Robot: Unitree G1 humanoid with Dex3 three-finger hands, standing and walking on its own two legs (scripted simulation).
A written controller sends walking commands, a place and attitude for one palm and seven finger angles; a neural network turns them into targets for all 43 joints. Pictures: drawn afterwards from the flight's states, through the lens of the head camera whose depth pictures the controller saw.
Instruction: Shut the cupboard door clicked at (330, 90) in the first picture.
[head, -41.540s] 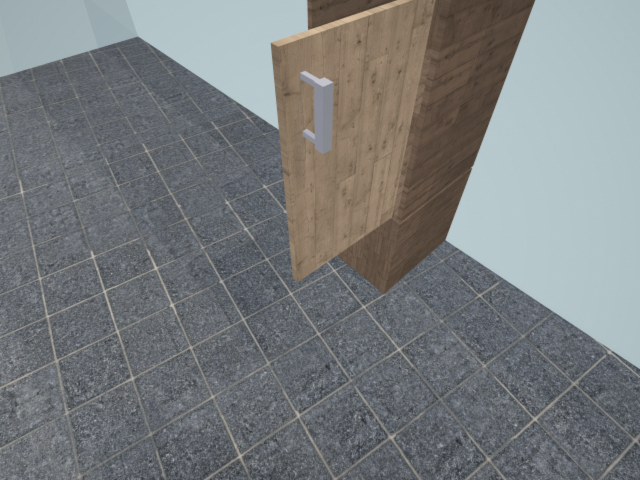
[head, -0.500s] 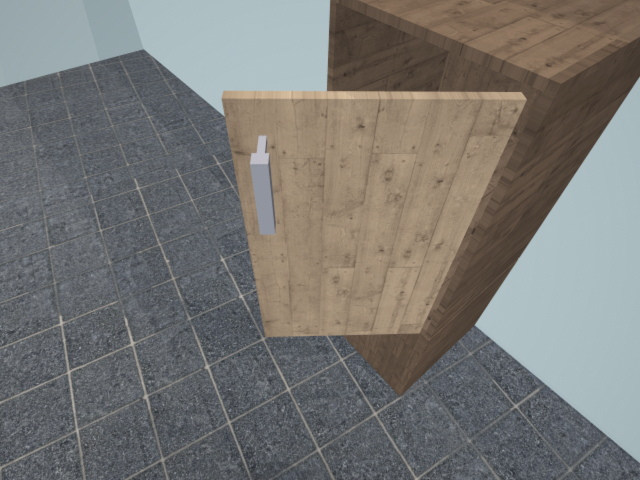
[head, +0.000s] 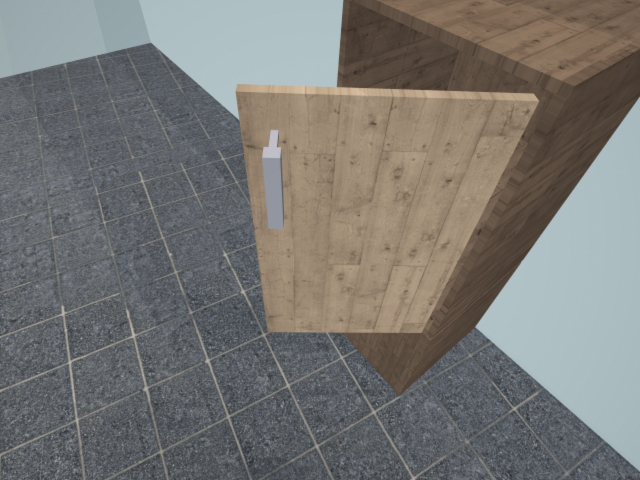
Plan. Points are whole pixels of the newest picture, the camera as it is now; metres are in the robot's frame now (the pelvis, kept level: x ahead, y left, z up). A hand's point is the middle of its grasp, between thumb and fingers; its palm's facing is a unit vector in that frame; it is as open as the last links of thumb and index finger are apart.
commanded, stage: shuffle to correct the standing spot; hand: left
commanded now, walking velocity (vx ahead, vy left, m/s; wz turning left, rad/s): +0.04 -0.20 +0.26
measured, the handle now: (275, 180) +0.45 +0.09 +0.13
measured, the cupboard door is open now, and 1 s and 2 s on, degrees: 52 52 52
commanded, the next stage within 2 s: come to a stop and stand still in 0.74 s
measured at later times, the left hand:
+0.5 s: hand out of the picture +0.00 +0.10 -0.20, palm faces +0.11 -0.99 -0.09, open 7.4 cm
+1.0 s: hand out of the picture +0.08 +0.03 -0.21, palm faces +0.12 -0.99 -0.11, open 7.3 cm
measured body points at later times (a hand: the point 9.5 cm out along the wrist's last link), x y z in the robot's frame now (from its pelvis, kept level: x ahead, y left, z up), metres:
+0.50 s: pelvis +0.04 -0.05 -0.01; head +0.07 -0.01 +0.44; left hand +0.00 +0.16 -0.19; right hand +0.05 -0.27 -0.15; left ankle -0.01 +0.10 -0.74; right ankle +0.00 -0.14 -0.70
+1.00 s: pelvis +0.06 -0.13 -0.01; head +0.09 -0.08 +0.43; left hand +0.08 +0.09 -0.19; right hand +0.16 -0.37 -0.14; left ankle +0.05 -0.08 -0.74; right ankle +0.06 -0.23 -0.73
